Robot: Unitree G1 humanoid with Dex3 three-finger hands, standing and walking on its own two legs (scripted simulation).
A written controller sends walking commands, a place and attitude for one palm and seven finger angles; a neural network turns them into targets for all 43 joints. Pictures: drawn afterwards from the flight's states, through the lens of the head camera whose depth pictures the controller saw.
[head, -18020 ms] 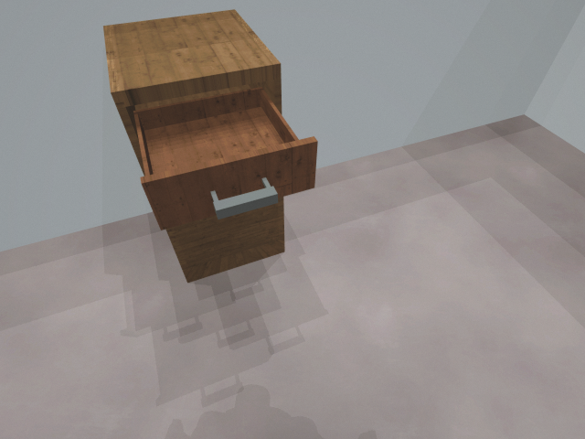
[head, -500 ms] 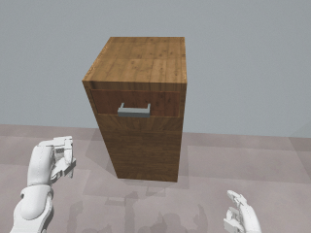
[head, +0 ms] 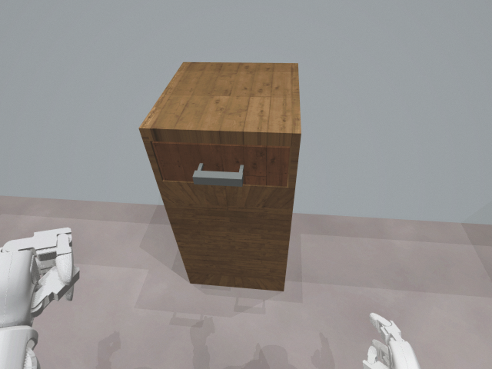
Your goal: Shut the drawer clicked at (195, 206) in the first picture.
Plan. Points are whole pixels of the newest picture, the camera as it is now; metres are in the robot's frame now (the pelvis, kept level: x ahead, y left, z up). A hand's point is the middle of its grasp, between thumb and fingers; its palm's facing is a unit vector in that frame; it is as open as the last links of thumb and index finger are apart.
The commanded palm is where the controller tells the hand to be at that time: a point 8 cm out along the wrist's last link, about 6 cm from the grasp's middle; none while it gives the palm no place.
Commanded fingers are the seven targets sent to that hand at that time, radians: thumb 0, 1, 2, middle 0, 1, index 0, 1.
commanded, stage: step back with the hand held close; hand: left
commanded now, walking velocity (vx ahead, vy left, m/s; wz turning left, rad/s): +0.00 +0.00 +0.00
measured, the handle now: (219, 172) +0.62 +0.16 -0.06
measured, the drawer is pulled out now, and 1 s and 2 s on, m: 0.00 0.00 0.00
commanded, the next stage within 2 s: stop stepping back and stand still in 1.80 s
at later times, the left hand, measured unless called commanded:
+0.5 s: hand (51, 283) +0.16 +0.26 +0.15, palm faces +0.33 -0.80 -0.51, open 3.2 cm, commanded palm +0.10 +0.30 +0.17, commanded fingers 0.00 0.90 0.90 -1.40 -1.60 -1.40 -1.60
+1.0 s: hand (13, 328) +0.11 +0.27 +0.16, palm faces +0.38 -0.76 -0.52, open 3.2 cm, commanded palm +0.04 +0.30 +0.17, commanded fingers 0.00 0.90 0.90 -1.40 -1.60 -1.40 -1.60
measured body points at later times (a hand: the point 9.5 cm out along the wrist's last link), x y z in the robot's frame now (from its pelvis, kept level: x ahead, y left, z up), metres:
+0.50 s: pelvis -0.03 +0.02 +0.00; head -0.01 +0.01 +0.44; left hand +0.14 +0.30 +0.18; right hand +0.14 -0.22 -0.09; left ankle -0.02 +0.10 -0.74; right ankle +0.01 -0.11 -0.74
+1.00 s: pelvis -0.08 +0.02 -0.02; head -0.05 +0.03 +0.43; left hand +0.08 +0.31 +0.18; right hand +0.09 -0.22 -0.09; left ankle -0.02 +0.10 -0.74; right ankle -0.02 -0.11 -0.74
